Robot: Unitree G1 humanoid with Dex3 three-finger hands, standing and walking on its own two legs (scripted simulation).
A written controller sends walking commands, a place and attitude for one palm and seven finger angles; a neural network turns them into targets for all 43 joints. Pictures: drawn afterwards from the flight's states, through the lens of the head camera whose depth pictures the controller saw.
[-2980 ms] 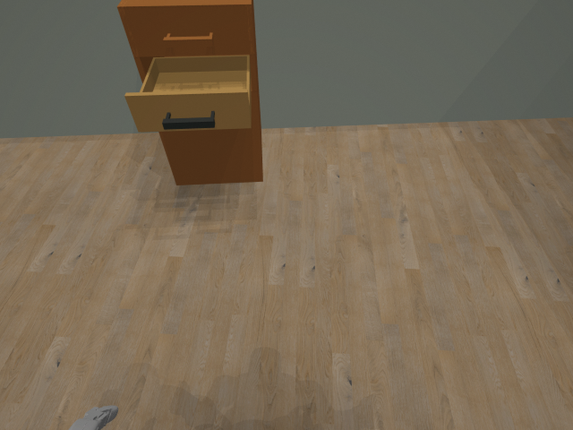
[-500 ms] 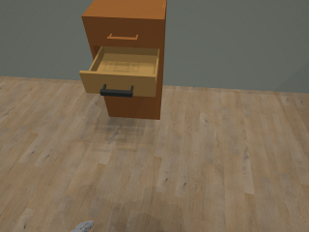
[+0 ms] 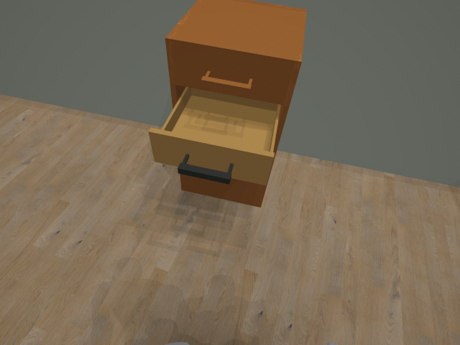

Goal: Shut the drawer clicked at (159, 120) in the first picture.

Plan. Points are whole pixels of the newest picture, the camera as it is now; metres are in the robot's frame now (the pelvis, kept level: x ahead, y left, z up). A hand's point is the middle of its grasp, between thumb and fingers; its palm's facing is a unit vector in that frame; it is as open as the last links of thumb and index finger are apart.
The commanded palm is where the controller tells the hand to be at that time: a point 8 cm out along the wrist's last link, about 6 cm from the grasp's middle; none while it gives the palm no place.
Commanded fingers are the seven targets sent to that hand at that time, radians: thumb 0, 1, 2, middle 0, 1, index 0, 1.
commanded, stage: take the last steps up to it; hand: left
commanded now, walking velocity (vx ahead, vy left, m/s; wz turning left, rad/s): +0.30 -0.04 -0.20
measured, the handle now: (206, 167) +0.62 +0.13 -0.18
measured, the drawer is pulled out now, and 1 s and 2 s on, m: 0.26 0.26 0.26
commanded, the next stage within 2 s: come to a stop and stand still in 0.72 s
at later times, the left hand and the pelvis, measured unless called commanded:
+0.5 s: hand (186, 314) +0.20 +0.10 -0.15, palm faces -0.01 -0.97 -0.24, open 7.3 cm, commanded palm none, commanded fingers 0.00 0.90 0.90 -0.20 -0.30 -0.20 -0.30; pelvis +0.13 -0.08 +0.01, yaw -4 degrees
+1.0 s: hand (194, 336) +0.17 +0.08 -0.18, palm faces +0.06 -0.99 -0.14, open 7.4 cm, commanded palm none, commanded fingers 0.00 0.90 0.90 -0.20 -0.30 -0.20 -0.30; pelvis +0.24 -0.06 +0.00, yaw -5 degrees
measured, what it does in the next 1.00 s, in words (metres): walks ahead: right foot, then left foot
